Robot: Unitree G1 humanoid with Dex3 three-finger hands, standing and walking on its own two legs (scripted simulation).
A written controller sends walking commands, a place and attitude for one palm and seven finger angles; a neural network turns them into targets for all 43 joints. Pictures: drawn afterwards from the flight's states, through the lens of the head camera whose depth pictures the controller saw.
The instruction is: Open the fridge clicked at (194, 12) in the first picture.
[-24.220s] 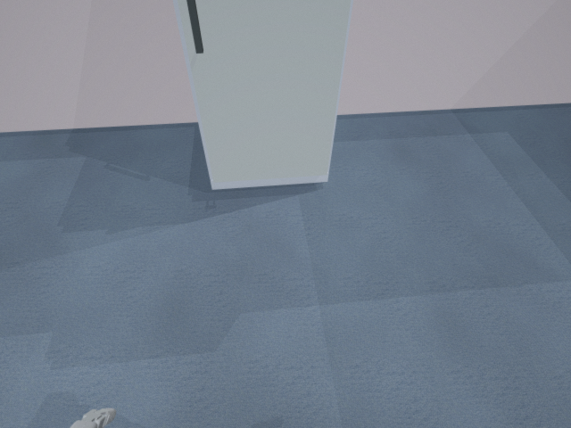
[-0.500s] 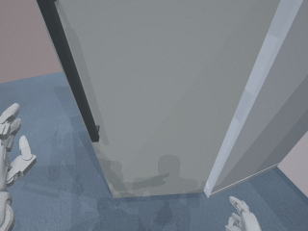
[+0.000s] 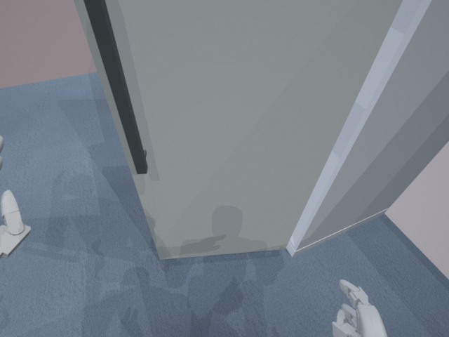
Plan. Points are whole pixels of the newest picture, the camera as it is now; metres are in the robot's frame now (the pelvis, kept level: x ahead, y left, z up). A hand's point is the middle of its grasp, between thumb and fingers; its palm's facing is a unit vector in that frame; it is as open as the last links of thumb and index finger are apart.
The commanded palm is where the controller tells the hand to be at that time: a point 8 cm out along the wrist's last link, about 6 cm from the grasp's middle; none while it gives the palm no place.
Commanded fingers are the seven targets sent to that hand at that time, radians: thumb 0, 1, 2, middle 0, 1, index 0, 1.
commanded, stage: step back with the hand held close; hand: left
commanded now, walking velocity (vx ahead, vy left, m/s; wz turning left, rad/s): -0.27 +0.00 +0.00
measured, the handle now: (122, 85) +0.49 +0.24 +0.19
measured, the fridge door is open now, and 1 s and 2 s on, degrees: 71 71 71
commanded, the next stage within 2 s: stop stepping back and stand still in 0.82 s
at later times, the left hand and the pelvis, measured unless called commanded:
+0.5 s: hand (7, 283) +0.14 +0.25 +0.17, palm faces +0.42 -0.79 -0.44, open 7.4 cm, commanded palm +0.07 +0.30 +0.19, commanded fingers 0.00 0.90 0.90 -0.20 -0.30 -0.20 -0.30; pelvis -0.06 -0.01 +0.00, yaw +2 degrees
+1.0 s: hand out of the picture +0.05 +0.29 +0.19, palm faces +0.43 -0.84 -0.34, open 7.4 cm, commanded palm +0.00 +0.33 +0.19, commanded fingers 0.00 0.90 0.90 -0.20 -0.30 -0.20 -0.30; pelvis -0.15 +0.04 -0.01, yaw -3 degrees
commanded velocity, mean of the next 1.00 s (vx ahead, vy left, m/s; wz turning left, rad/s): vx -0.31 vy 0.00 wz -0.05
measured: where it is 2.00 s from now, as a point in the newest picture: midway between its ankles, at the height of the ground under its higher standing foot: outside the picture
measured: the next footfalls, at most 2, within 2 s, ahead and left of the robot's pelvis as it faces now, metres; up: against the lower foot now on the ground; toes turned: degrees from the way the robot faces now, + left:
right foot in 0.92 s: -0.19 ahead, -0.12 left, +0.00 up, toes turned -1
left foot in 1.02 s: +0.02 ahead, +0.08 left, +0.00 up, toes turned -2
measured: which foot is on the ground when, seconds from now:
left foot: down 0.00-0.90, up 0.92-1.00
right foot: down 0.00-0.66, up 0.68-0.90, down 0.92-1.00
